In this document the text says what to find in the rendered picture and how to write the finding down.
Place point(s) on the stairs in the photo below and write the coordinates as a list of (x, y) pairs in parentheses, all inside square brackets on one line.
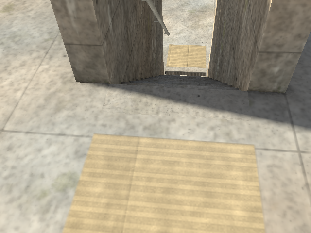
[(182, 81)]

